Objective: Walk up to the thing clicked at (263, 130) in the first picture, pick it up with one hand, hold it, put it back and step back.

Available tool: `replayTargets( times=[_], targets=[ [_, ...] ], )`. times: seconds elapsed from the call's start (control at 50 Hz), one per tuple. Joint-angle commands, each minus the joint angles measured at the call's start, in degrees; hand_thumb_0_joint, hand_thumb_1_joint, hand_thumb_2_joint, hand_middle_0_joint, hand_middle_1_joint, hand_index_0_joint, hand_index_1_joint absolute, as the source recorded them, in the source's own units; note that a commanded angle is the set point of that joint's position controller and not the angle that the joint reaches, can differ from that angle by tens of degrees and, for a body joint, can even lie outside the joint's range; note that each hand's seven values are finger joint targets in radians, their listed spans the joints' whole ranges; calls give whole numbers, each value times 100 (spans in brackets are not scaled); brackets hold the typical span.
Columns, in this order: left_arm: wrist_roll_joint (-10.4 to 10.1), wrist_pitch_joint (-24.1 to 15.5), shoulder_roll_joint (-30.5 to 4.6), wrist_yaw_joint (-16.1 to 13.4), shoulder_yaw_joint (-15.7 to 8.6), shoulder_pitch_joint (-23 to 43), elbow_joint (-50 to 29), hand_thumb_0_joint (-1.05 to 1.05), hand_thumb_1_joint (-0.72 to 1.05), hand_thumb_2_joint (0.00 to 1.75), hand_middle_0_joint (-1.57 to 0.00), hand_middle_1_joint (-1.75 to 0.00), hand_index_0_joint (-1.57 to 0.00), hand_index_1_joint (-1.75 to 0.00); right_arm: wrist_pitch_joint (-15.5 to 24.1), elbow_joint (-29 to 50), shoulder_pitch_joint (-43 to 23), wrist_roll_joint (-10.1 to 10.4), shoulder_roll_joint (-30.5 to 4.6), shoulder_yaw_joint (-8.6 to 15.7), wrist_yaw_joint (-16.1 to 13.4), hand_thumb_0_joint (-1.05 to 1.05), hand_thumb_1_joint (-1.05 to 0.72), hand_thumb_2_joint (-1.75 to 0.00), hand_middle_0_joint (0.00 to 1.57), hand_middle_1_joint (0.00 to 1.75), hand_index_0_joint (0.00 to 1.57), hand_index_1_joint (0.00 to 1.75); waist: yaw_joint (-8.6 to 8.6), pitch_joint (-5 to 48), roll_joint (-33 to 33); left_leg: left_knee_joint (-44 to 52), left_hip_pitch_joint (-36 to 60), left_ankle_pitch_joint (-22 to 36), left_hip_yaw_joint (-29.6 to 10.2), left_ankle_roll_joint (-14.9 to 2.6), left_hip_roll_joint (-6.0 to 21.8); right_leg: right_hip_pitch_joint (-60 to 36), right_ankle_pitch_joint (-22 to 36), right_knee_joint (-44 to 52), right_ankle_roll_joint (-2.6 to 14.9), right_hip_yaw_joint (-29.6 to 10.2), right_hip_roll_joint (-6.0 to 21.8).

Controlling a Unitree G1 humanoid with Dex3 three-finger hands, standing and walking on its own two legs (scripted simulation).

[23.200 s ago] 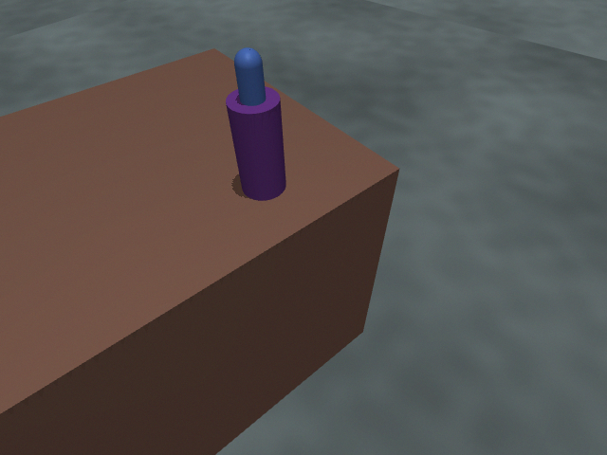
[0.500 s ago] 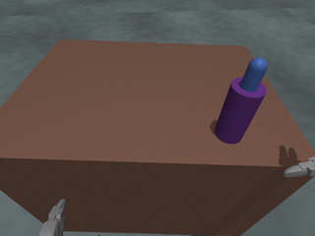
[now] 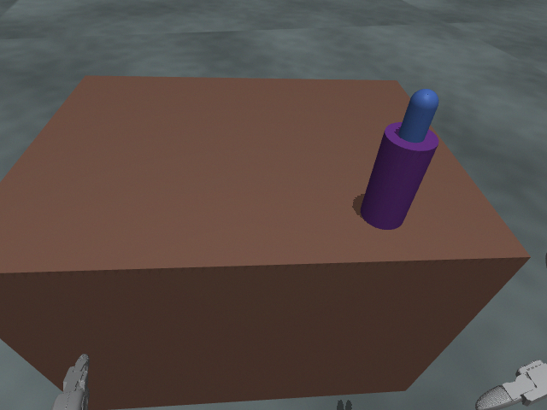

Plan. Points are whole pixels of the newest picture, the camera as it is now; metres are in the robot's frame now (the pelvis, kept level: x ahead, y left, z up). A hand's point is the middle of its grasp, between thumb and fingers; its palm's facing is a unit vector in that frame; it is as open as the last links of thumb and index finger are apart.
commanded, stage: sink last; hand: right
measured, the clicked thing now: (401, 161) +0.49 -0.24 +0.12
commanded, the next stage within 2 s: home in 0.16 s
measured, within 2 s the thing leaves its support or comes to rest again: neither
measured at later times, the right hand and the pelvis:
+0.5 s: hand (530, 310) +0.20 -0.29 +0.13, palm faces +0.43 +0.84 -0.32, open 17.5 cm; pelvis +0.00 -0.01 +0.01, yaw +0 degrees
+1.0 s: hand (398, 393) +0.18 -0.19 -0.08, palm faces +0.11 +0.98 -0.18, open 17.4 cm; pelvis +0.02 -0.01 +0.01, yaw +1 degrees
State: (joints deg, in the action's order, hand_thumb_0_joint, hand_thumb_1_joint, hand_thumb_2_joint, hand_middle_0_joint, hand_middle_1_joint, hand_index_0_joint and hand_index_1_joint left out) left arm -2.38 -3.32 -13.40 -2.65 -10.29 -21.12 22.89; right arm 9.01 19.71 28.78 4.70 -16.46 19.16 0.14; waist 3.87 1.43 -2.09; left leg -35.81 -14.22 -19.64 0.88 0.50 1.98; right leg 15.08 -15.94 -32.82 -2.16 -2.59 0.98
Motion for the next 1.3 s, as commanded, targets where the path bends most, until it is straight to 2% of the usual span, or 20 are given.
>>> replayTargets(
  times=[0.0, 0.12, 0.2, 0.26, 0.34, 0.4, 0.44, 0.48, 0.54, 0.58, 0.66, 0.7, 0.76, 0.86, 0.88, 0.9, 0.92, 1.04, 1.12, 1.28],
  targets=[
    [69, -408, -150, -11, 181, 669, -226, 0, -51, 3, -5, -4, -5, -4, 718, 1384, -906, 25, -1676, 1134, -231, 0, 61, -4, 5, 6, 5, 6, 38, -546, -370, 1199, -628, -698, -68, -16, 52, 324, -521, 579, 262, 503, -271],
    [200, -639, -730, -180, -63, 1576, -418, 0, -54, 6, -5, -5, -5, -5, 1025, 1199, -855, -42, -2052, 1670, -401, 0, 56, -5, 5, 6, 5, 6, 175, 650, 51, 1039, 173, 183, -107, 31, 72, 100, 319, 391, 250, 432, -229],
    [198, -674, -888, -265, -189, 1248, -695, 0, -54, 7, -5, -5, -5, -5, 1128, 281, -957, -77, -2048, 1894, -435, 0, 55, -6, 5, 6, 5, 6, 126, 604, 769, 1088, 267, 422, 21, 91, 45, -77, 595, 414, 276, 384, -203],
    [132, -648, -897, -256, -245, 614, -875, 0, -44, 15, -13, -13, -13, -13, 1138, -550, -726, -50, -1488, 1411, -304, 0, 56, -5, 5, 5, 5, 5, -89, 135, 1201, 1228, 1, 438, 83, 112, 6, -309, 651, 550, 297, 430, -188],
    [9, -611, 55, -66, 699, 121, -598, 0, -12, 47, -13, -19, -13, -19, 1177, -409, -1138, -17, -1296, 913, -112, 0, 57, -4, 5, 5, 5, 5, -90, -617, 680, 1323, -357, 231, 186, 67, -75, -334, 414, 869, 292, 522, -208],
    [25, -697, 178, -11, 894, 489, -596, 0, 12, 59, -14, -21, -15, -21, 1228, 416, -1653, -38, -1225, 558, -94, 0, 55, -6, 5, 5, 5, 5, -156, -460, -308, 1160, -212, 450, 232, -12, -127, -365, 339, 1127, 249, 499, -193],
    [46, -710, 287, 44, 1057, 486, -20, 0, 28, 62, -15, -22, -15, -22, 1131, -53, -1421, -49, -768, 142, -67, 0, 52, -8, 6, 6, 6, 6, -174, -731, -637, 1118, -233, 374, 260, -76, -179, -105, 166, 1216, 200, 436, -165],
    [81, -737, -162, 37, 631, 565, 251, 0, 42, 63, -15, -22, -15, -22, 1098, 244, -1305, -88, -1190, 527, -121, 0, 52, -8, 6, 6, 6, 6, -70, -327, -1048, 1024, -41, 695, 271, -135, -187, -200, 537, 1151, 113, 381, -147],
    [193, -783, -933, 22, -87, 823, 111, 0, 55, 70, -16, -24, -16, -24, 949, 48, -434, -135, -1047, 409, -110, 0, 51, -8, 6, 6, 6, 6, -121, 384, -738, 935, 264, 1308, 361, -125, -255, -589, 1371, 928, 92, 339, -76],
    [224, -790, -1013, 40, -163, 1039, 13, 0, 70, 80, -18, -27, -18, -27, 864, -155, -204, -181, -860, 221, -143, 0, 54, -6, 5, 6, 5, 6, -97, 631, -435, 915, 463, 1569, 396, -118, -276, -674, 1694, 832, 105, 294, -42],
    [188, -728, -401, 6, 461, 1811, -302, 0, 90, 90, -20, -30, -20, -30, 669, -1255, -217, -268, -255, -552, -199, 0, 59, -3, 5, 5, 5, 5, -111, 448, 448, 1027, 493, 1364, 411, -48, -272, -431, 1356, 787, 222, 267, -8],
    [126, -671, 270, 0, 1043, 1926, -186, 0, 90, 90, -20, -30, -20, -30, 649, -1667, -470, -303, 3, -1016, -183, 0, 59, -3, 5, 5, 5, 5, -155, 334, 601, 1081, 352, 1151, 351, -22, -238, -295, 1091, 770, 269, 345, -46],
    [141, -596, 166, -64, 1065, 1484, -14, 0, 90, 90, -20, -30, -20, -30, 599, -2054, -848, -351, 278, -1564, -151, 0, 54, -6, 5, 5, 5, 5, -379, 281, 534, 1085, 84, 980, 284, -23, -234, -317, 821, 824, 276, 408, -65],
    [168, -526, -447, -168, 530, 664, 637, 0, 90, 90, -20, -30, -20, -30, 339, -2928, -1218, -376, -375, -1121, -220, 0, 53, -7, 5, 6, 5, 6, -541, 322, -301, 1049, -24, 1300, 191, -24, -155, -469, 949, 811, 223, 503, -161],
    [277, -523, -621, -177, 751, 1257, 704, 0, 90, 90, -20, -30, -20, -30, 389, -2737, -1478, -428, -676, -557, -446, 0, 57, -4, 5, 5, 5, 5, -247, 418, -203, 1060, 142, 1181, 158, -45, -196, -345, 856, 688, 216, 454, -171],
    [266, -523, -500, -191, 825, 1265, 695, 0, 90, 90, -20, -30, -20, -30, 335, -3180, -1447, -470, -339, -1002, -442, 0, 53, -6, 5, 6, 5, 6, -418, 137, -167, 1070, 36, 1118, 126, -31, -182, -222, 766, 676, 230, 506, -182],
    [266, -515, -435, -199, 866, 1258, 694, 0, 90, 90, -20, -30, -20, -30, 306, -3434, -1462, -465, -396, -932, -471, 0, 56, -5, 5, 5, 5, 5, -406, 87, -103, 1080, 62, 1117, 120, -14, -169, -155, 739, 640, 253, 524, -200],
    [306, -428, -471, -126, 848, 1228, 785, 0, 90, 90, -20, -30, -20, -30, 197, -3930, -1743, -464, 228, -1592, -515, 0, 52, -7, 6, 6, 6, 6, -429, 669, -245, 773, 65, 1663, 202, -85, -236, -402, 1299, 488, 178, 454, -102],
    [285, -325, -465, -126, 806, 1235, 761, 0, 90, 90, -20, -30, -20, -30, 73, -4002, -1607, -463, 95, -1594, -576, 0, 52, -7, 6, 6, 6, 6, -329, 1005, 271, 715, 419, 2429, 206, 13, -217, -506, 1990, 330, 237, 477, -123],
    [232, -56, -553, -97, 730, 1188, 798, 0, 90, 90, -20, -30, -20, -30, -77, -4259, -1751, -467, 10, -1496, -631, 0, 54, -6, 5, 5, 5, 5, -268, 690, 380, 754, 311, 2324, 179, 26, -228, -388, 1936, 393, 247, 551, -122]
  ],
)
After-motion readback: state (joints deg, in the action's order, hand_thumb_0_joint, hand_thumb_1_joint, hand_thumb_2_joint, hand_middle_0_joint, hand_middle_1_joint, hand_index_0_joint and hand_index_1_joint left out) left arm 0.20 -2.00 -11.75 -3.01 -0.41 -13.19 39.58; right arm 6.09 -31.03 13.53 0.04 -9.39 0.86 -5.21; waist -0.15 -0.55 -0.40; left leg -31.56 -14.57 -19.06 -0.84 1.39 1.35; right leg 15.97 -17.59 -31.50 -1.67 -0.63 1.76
